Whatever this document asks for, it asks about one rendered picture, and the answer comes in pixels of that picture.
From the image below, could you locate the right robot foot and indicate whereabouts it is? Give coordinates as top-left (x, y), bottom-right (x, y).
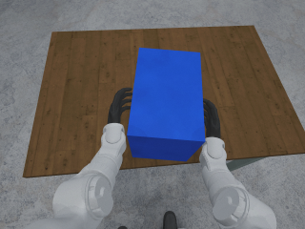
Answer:
top-left (163, 211), bottom-right (177, 229)

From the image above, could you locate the left robot forearm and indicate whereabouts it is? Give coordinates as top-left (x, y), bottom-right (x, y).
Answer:
top-left (52, 123), bottom-right (127, 211)

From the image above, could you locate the left robot hand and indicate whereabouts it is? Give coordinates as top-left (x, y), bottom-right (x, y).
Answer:
top-left (107, 87), bottom-right (132, 124)

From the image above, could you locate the right robot forearm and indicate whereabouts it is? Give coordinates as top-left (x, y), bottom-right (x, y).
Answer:
top-left (199, 136), bottom-right (247, 207)

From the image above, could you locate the robot left upper arm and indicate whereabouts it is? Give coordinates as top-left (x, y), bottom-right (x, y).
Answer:
top-left (23, 174), bottom-right (113, 229)

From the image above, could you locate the robot right upper arm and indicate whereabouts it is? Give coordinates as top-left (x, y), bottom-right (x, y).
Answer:
top-left (213, 187), bottom-right (277, 229)

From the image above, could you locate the right robot hand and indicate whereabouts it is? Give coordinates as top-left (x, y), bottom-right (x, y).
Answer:
top-left (203, 98), bottom-right (221, 138)

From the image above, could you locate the table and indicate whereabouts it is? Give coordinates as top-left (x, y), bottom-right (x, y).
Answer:
top-left (22, 25), bottom-right (305, 178)

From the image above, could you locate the carton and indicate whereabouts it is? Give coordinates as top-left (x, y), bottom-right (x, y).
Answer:
top-left (127, 48), bottom-right (206, 162)

